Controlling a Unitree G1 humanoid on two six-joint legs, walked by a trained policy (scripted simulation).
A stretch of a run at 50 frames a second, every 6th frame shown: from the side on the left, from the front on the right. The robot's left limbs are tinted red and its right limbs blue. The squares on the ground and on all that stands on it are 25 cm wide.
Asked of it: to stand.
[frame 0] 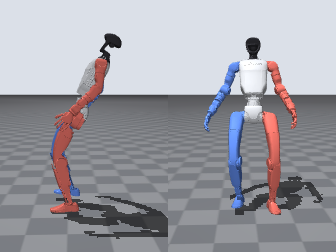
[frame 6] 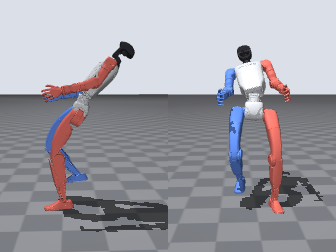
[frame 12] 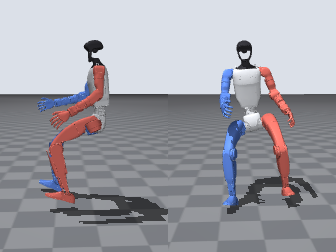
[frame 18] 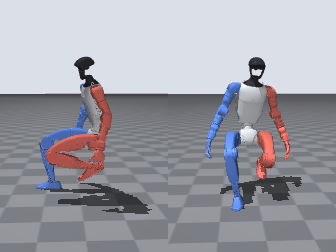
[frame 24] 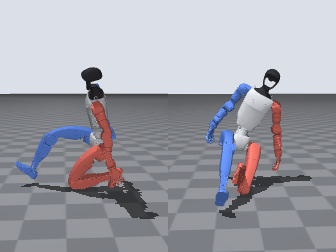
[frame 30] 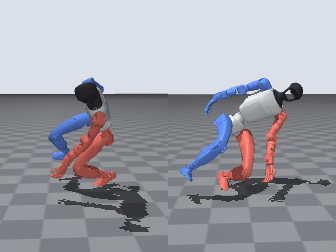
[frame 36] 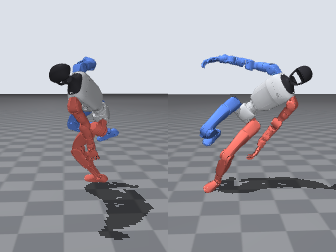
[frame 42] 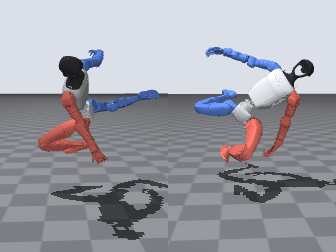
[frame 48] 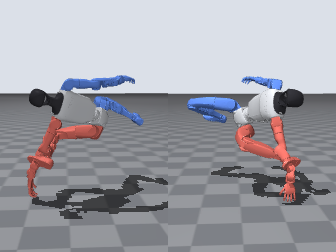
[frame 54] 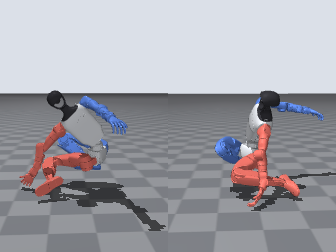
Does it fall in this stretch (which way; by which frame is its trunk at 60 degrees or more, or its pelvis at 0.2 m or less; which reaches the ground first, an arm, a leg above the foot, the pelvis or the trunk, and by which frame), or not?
yes: goes over forward and to its left; its trunk at 60 degrees or more by frame 30; the left leg reaches the ground first, by frame 24
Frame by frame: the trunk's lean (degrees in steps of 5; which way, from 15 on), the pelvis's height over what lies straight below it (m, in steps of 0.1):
0: 30 backward, 0.8
6: 45 backward, 0.8
12: 10, 0.6
18: 15 forward and to its left, 0.5
24: 30 to its left, 0.4
30: 65 to its left, 0.6
36: 60 forward and to its left, 0.7
42: 60 to its left, 0.6
48: 75 forward and to its left, 0.6
54: 45 forward, 0.3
